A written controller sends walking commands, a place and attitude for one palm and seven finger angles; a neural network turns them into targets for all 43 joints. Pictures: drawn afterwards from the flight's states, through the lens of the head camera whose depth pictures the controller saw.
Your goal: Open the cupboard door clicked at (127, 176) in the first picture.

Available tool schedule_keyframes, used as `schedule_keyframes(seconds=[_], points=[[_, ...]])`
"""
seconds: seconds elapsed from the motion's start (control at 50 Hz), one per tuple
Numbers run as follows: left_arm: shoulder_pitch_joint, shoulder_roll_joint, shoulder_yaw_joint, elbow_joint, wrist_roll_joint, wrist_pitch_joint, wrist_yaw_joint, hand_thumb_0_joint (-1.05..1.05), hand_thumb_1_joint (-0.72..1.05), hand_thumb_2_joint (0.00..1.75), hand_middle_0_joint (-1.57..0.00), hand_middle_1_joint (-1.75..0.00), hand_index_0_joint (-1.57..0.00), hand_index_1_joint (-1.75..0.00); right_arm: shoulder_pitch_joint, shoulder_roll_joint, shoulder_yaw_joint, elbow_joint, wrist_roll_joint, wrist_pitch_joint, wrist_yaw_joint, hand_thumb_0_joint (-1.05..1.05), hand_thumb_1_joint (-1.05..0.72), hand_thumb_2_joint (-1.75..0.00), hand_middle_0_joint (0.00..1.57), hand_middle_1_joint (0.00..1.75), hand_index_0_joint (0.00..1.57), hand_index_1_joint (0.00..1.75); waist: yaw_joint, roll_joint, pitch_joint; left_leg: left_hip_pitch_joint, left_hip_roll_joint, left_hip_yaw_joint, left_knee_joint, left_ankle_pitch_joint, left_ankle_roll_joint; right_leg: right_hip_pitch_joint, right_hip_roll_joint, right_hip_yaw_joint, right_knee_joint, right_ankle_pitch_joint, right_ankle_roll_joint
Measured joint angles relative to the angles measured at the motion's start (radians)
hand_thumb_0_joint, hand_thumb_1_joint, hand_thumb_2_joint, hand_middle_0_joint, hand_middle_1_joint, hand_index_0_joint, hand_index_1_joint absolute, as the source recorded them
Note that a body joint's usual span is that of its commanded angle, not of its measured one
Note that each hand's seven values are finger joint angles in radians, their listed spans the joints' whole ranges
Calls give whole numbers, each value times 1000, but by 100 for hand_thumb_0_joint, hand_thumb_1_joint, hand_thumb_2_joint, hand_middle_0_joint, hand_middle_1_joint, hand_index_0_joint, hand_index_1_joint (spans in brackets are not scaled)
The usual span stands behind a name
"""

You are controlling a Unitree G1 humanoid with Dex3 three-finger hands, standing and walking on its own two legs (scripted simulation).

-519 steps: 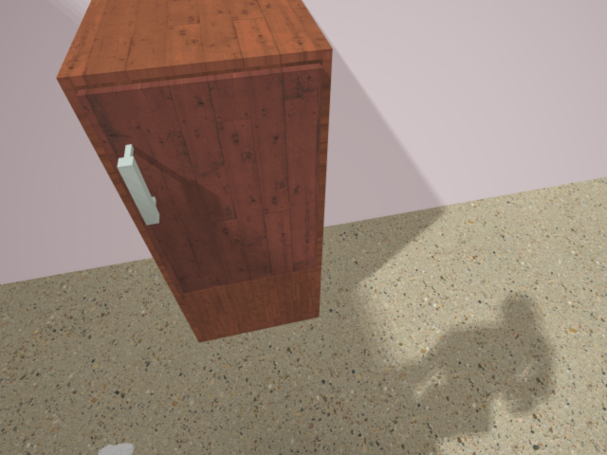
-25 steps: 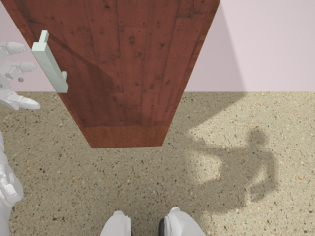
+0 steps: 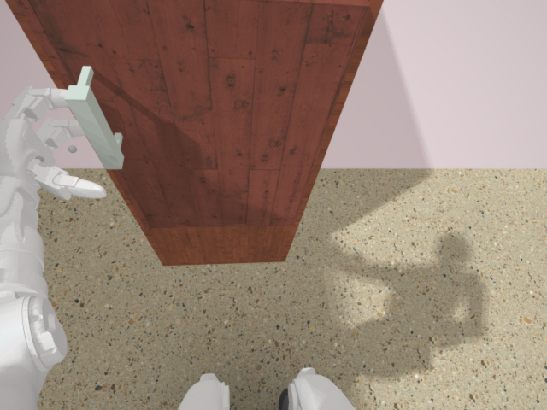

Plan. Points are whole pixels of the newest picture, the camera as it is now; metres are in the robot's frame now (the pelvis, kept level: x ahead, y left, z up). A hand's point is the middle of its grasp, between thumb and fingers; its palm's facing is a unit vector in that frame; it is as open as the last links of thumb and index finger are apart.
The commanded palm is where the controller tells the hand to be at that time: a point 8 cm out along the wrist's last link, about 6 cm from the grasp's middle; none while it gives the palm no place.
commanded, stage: slide the fingers in behind the handle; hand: left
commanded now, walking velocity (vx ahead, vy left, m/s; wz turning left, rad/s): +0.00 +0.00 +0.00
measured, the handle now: (101, 121) +0.51 +0.24 +0.07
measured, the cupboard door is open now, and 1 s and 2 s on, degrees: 0 0 0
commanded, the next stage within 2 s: close the thumb around the handle in 1.06 s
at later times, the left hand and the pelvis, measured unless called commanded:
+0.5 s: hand (104, 147) +0.46 +0.23 +0.07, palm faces +0.01 -1.00 +0.01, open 13.9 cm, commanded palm +0.44 +0.27 +0.07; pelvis +0.00 +0.00 +0.00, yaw +0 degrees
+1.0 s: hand (107, 147) +0.46 +0.22 +0.07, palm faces +0.02 -1.00 -0.02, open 14.0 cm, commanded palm +0.44 +0.26 +0.07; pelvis +0.00 -0.01 +0.00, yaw +0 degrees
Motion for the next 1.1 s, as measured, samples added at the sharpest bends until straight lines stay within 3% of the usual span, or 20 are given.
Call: schedule_keyframes(seconds=[0.18,0.3,0.38,0.5,0.76,0.86,1.1], points=[[-3,-31,-44,-3,-16,-1,-5,-1,-49,30,-30,-120,-30,-120,5,-6,-7,18,2,0,-2,1,-90,-90,21,30,21,30,9,2,-1,2,-3,-6,2,1,-3,3,-3,-6,4,-3,-3],[-24,-38,-49,0,9,0,36,-1,-50,30,-30,-120,-30,-120,0,-9,-10,17,-2,-8,-4,1,-90,-90,21,30,21,30,-3,-2,11,-13,-4,-9,10,3,-5,-11,-4,-9,14,-3,-5],[-10,-61,-53,-38,3,-23,50,-1,-49,30,-30,-120,-30,-120,6,-8,-15,25,-3,-9,1,1,-91,-90,21,30,21,30,-2,-1,4,-10,-2,-4,7,2,-6,-12,-2,-3,13,-3,-5],[-19,-70,-60,-5,5,3,63,-1,-49,30,-30,-120,-31,-120,16,-4,-10,21,1,-2,3,1,-91,-90,21,30,21,30,-7,2,-2,5,-2,-2,-3,2,-6,1,-2,-1,8,-5,-6],[-3,-108,-93,-19,5,-10,93,-1,-49,30,-30,-120,-31,-120,13,3,-13,26,-1,-5,10,1,-90,-90,21,30,21,30,4,5,0,13,-4,-3,-7,3,-9,7,-4,-2,9,-7,-8],[-10,-99,-63,-22,22,-19,114,-1,-49,30,-30,-120,-30,-120,-1,4,-13,22,-4,-12,7,1,-90,-90,21,30,21,30,-3,-1,3,5,-3,-1,-2,3,-10,-3,-2,0,16,-8,-10],[1,-100,-90,-24,1,-4,88,-1,-49,30,-30,-120,-30,-120,9,-2,-17,22,0,-6,7,1,-91,-90,21,30,21,30,8,7,-3,18,-4,-3,-11,4,-10,11,-3,-2,6,-7,-9]])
